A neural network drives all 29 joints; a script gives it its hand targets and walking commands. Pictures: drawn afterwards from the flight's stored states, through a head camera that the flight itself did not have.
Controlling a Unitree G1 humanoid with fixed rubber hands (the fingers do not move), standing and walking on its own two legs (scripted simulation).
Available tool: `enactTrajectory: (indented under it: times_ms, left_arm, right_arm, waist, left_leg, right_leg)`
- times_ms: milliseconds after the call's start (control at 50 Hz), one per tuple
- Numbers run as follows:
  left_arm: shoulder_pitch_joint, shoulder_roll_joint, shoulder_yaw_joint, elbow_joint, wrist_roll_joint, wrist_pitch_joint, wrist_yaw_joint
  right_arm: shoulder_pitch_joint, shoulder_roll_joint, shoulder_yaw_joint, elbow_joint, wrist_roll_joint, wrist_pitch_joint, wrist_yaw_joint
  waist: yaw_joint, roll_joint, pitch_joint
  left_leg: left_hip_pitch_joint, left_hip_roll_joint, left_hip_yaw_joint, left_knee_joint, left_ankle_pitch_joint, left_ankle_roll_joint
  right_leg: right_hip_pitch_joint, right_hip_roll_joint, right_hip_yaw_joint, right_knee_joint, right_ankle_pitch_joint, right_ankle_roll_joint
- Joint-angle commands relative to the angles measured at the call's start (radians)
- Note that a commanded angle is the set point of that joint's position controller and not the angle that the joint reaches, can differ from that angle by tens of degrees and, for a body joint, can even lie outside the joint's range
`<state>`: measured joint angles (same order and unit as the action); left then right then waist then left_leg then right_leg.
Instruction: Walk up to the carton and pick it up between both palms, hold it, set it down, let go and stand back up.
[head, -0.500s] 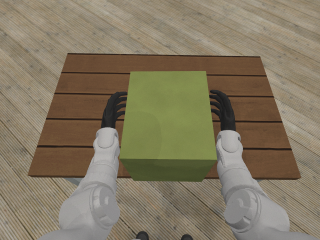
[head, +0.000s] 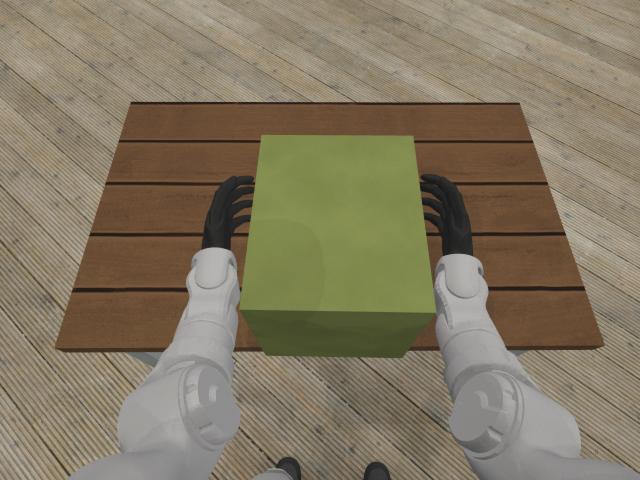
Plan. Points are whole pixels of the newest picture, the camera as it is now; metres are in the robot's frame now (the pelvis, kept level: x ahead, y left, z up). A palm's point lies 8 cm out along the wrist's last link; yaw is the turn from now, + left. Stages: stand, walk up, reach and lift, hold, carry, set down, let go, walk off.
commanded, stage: set down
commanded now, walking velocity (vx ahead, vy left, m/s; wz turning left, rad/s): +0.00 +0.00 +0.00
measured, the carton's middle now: (335, 252) +0.41 +0.03 -0.06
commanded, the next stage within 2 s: none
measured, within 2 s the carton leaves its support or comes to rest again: neither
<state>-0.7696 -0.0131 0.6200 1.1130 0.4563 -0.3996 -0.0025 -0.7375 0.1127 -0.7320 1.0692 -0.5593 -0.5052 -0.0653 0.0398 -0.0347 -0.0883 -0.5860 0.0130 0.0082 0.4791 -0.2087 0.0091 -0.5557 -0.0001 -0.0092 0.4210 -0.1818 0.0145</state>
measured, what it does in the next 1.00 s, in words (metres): stands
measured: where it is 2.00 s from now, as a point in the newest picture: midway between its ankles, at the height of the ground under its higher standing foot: outside the picture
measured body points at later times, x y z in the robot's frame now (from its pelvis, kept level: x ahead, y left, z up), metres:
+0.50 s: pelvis -0.01 +0.00 -0.04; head +0.09 +0.02 +0.39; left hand +0.43 +0.22 -0.02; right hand +0.44 -0.14 -0.01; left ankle +0.00 +0.11 -0.73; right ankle +0.00 -0.13 -0.73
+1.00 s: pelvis -0.03 -0.02 -0.03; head +0.04 -0.01 +0.41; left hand +0.43 +0.22 +0.06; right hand +0.45 -0.17 +0.07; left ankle +0.00 +0.11 -0.74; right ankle -0.01 -0.13 -0.74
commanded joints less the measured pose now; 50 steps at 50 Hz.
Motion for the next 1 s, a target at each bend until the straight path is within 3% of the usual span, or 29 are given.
enactTrajectory:
  times_ms: [0,40,120,220,260,300,320,340,380,400,480,540,560,640,680,740,780,840,860,960,980]
  left_arm:
    - [-0.375,-0.091,-0.077,0.023,0.005,-0.012,0.002]
    - [-0.379,0.075,-0.084,0.029,-0.064,-0.024,0.048]
    - [-0.469,0.197,-0.22,0.153,-0.276,-0.065,0.098]
    - [-0.539,0.304,-0.362,0.348,-0.471,-0.128,0.083]
    - [-0.554,0.314,-0.428,0.399,-0.513,-0.137,0.077]
    - [-0.554,0.329,-0.464,0.456,-0.554,-0.13,0.064]
    - [-0.564,0.327,-0.492,0.441,-0.57,-0.134,0.06]
    - [-0.568,0.339,-0.497,0.429,-0.579,-0.139,0.058]
    - [-0.588,0.351,-0.537,0.446,-0.611,-0.137,0.045]
    - [-0.584,0.362,-0.552,0.445,-0.632,-0.14,0.037]
    - [-0.633,0.378,-0.632,0.378,-0.694,-0.144,0.027]
    - [-0.652,0.39,-0.694,0.351,-0.76,-0.14,0.015]
    - [-0.656,0.399,-0.702,0.346,-0.776,-0.135,0.009]
    - [-0.687,0.414,-0.751,0.254,-0.813,-0.099,0.005]
    - [-0.697,0.424,-0.757,0.214,-0.835,-0.072,0.001]
    - [-0.663,0.468,-0.722,0.282,-0.821,-0.019,-0.015]
    - [-0.68,0.483,-0.715,0.258,-0.824,-0.002,-0.014]
    - [-0.724,0.521,-0.707,0.227,-0.839,0.013,-0.014]
    - [-0.729,0.515,-0.71,0.217,-0.838,0.024,-0.012]
    - [-0.728,0.505,-0.758,0.315,-0.861,0.085,-0.031]
    - [-0.72,0.512,-0.75,0.309,-0.863,0.088,-0.033]
  right_arm:
    - [-0.305,0.264,0.201,0.14,-0.008,0.051,0.063]
    - [-0.309,0.088,0.234,0.148,0.101,0.04,0.018]
    - [-0.416,-0.035,0.403,0.212,0.336,0.022,-0.045]
    - [-0.508,-0.169,0.555,0.266,0.53,0.01,-0.055]
    - [-0.521,-0.233,0.595,0.319,0.603,-0.006,-0.053]
    - [-0.537,-0.277,0.63,0.357,0.661,-0.013,-0.048]
    - [-0.539,-0.298,0.639,0.375,0.684,-0.02,-0.046]
    - [-0.542,-0.317,0.656,0.378,0.706,-0.027,-0.042]
    - [-0.571,-0.36,0.659,0.399,0.728,-0.03,-0.038]
    - [-0.577,-0.374,0.679,0.386,0.741,-0.032,-0.037]
    - [-0.603,-0.42,0.732,0.385,0.823,-0.022,-0.019]
    - [-0.634,-0.439,0.776,0.34,0.869,-0.003,-0.006]
    - [-0.643,-0.439,0.795,0.316,0.884,0.01,-0.003]
    - [-0.656,-0.483,0.82,0.258,0.943,0.065,0.012]
    - [-0.664,-0.483,0.832,0.198,0.961,0.097,0.016]
    - [-0.658,-0.471,0.874,0.208,0.984,0.159,0.014]
    - [-0.666,-0.467,0.878,0.156,0.991,0.177,0.006]
    - [-0.695,-0.472,0.854,0.082,0.974,0.205,-0.012]
    - [-0.697,-0.468,0.858,0.089,0.974,0.218,-0.014]
    - [-0.706,-0.449,0.856,0.167,0.972,0.306,-0.027]
    - [-0.706,-0.449,0.854,0.138,0.967,0.308,-0.031]
  waist:
    - [0.031,0.014,-0.437]
    - [0.036,0.038,-0.501]
    - [0.033,0.063,-0.64]
    - [0.024,0.062,-0.78]
    - [0.016,0.119,-0.793]
    - [0.016,0.116,-0.757]
    - [0.007,0.134,-0.758]
    - [0.017,0.139,-0.767]
    - [-0.016,0.117,-0.756]
    - [-0.014,0.102,-0.778]
    - [-0.026,0.138,-0.811]
    - [-0.04,0.106,-0.85]
    - [-0.034,0.09,-0.849]
    - [-0.034,0.136,-0.894]
    - [-0.034,0.113,-0.924]
    - [-0.003,0.05,-0.813]
    - [0.011,0.048,-0.832]
    - [-0.002,0.042,-0.852]
    - [-0.002,0.045,-0.833]
    - [-0.032,0.022,-0.641]
    - [-0.027,0.01,-0.658]
  left_leg:
    - [0.135,-0.001,0.099,-0.013,0.32,-0.007]
    - [0.109,-0.006,0.097,0.019,0.362,-0.019]
    - [0.02,-0.004,0.08,0.111,0.357,-0.041]
    - [0.034,0.002,0.062,0.25,0.406,-0.067]
    - [0.118,0.012,0.045,0.294,0.501,-0.106]
    - [0.138,0.009,0.039,0.334,0.529,-0.115]
    - [0.16,0.011,0.033,0.349,0.555,-0.125]
    - [0.18,0.011,0.036,0.36,0.589,-0.133]
    - [0.164,0.008,0.032,0.377,0.574,-0.135]
    - [0.158,0.004,0.035,0.384,0.574,-0.133]
    - [0.161,0.006,0.024,0.394,0.564,-0.146]
    - [0.128,0.0,0.022,0.406,0.517,-0.131]
    - [0.11,-0.003,0.025,0.395,0.483,-0.122]
    - [0.163,-0.003,0.02,0.367,0.462,-0.129]
    - [0.148,-0.007,0.022,0.358,0.425,-0.116]
    - [0.06,-0.02,0.035,0.31,0.322,-0.075]
    - [0.023,-0.025,0.047,0.282,0.286,-0.068]
    - [-0.012,-0.033,0.064,0.251,0.233,-0.064]
    - [0.004,-0.029,0.061,0.243,0.245,-0.065]
    - [-0.006,-0.026,0.05,0.157,0.092,-0.043]
    - [0.005,-0.028,0.053,0.152,0.111,-0.04]
  right_leg:
    - [0.319,0.003,-0.034,0.01,0.142,0.004]
    - [0.337,0.009,-0.014,0.04,0.214,0.004]
    - [0.269,0.015,0.005,0.114,0.236,-0.007]
    - [0.149,0.033,-0.019,0.242,0.274,-0.002]
    - [0.044,0.049,-0.045,0.266,0.291,-0.008]
    - [-0.045,0.057,-0.058,0.276,0.251,-0.012]
    - [-0.09,0.061,-0.066,0.283,0.247,-0.011]
    - [-0.113,0.064,-0.072,0.284,0.25,-0.008]
    - [-0.151,0.069,-0.081,0.3,0.241,-0.002]
    - [-0.135,0.07,-0.078,0.309,0.256,0.003]
    - [-0.178,0.072,-0.088,0.329,0.236,-0.004]
    - [-0.184,0.069,-0.089,0.345,0.224,0.004]
    - [-0.161,0.065,-0.084,0.342,0.213,0.008]
    - [-0.18,0.066,-0.089,0.322,0.179,0.002]
    - [-0.172,0.061,-0.079,0.314,0.157,0.006]
    - [-0.064,0.04,-0.05,0.294,0.136,0.021]
    - [-0.015,0.032,-0.037,0.282,0.131,0.024]
    - [0.049,0.021,-0.024,0.266,0.13,0.027]
    - [0.063,0.023,-0.026,0.26,0.148,0.024]
    - [0.063,0.004,-0.015,0.179,0.006,0.008]
    - [0.091,0.004,-0.018,0.173,0.03,0.011]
